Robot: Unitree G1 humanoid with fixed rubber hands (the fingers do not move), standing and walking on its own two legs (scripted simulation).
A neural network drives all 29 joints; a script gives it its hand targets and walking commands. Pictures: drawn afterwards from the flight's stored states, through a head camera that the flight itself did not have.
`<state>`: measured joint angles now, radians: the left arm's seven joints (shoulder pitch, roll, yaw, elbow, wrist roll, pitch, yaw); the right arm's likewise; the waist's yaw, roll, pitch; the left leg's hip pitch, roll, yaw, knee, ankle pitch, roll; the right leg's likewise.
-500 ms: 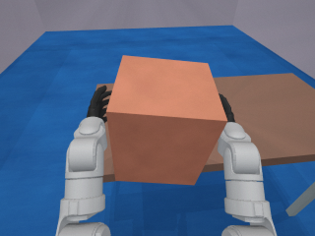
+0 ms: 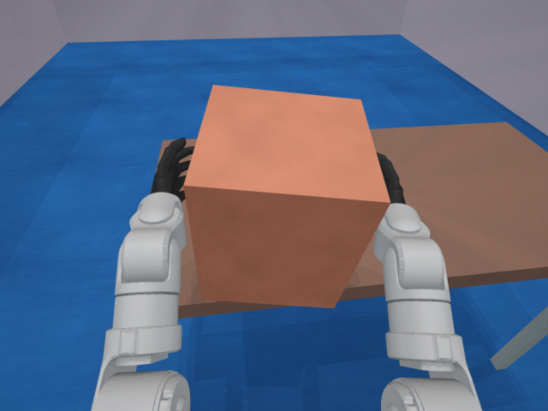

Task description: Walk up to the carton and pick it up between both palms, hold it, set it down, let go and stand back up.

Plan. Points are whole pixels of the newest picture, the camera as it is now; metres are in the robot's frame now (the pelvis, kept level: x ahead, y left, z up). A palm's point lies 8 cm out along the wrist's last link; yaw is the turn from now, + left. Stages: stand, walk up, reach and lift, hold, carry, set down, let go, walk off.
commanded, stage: hold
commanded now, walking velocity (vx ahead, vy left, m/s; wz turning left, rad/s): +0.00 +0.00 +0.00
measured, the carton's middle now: (277, 204) +0.39 +0.00 +0.15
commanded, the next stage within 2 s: none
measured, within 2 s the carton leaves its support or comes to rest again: neither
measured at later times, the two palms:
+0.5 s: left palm (169, 192) +0.36 +0.14 +0.20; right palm (394, 201) +0.36 -0.16 +0.19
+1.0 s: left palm (166, 190) +0.35 +0.14 +0.21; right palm (397, 203) +0.34 -0.16 +0.19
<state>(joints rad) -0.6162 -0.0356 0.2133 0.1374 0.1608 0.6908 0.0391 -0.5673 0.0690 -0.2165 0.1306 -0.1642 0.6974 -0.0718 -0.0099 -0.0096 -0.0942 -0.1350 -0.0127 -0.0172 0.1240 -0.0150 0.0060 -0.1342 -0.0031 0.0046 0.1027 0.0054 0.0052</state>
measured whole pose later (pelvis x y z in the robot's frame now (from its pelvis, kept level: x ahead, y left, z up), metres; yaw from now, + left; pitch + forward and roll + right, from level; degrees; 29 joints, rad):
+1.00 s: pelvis -0.01 +0.00 +0.00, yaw +0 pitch +1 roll +0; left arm -0.68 -0.04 0.23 0.15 0.17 0.76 0.04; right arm -0.63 0.05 -0.23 0.14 -0.17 0.76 -0.06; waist 0.00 -0.01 -0.11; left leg -0.15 -0.01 -0.01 0.14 0.00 0.00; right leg -0.15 0.00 0.01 0.13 0.01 0.00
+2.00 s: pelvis +0.02 +0.00 +0.00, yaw +0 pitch +2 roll +0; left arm -0.64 -0.03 0.18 0.08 0.11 0.75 0.09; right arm -0.59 0.02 -0.21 0.05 -0.10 0.77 -0.09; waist -0.02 0.00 -0.10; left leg -0.09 -0.01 -0.02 0.04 0.00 0.00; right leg -0.08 0.00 0.00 0.02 0.02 0.00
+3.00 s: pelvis +0.00 +0.00 +0.00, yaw -1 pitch +3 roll +0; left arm -0.74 -0.05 0.28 0.35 0.21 0.61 0.04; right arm -0.67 0.05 -0.29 0.35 -0.21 0.61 -0.04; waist 0.00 0.00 -0.16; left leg -0.13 -0.01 -0.01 0.05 0.02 0.00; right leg -0.14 0.00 0.01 0.04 0.04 0.00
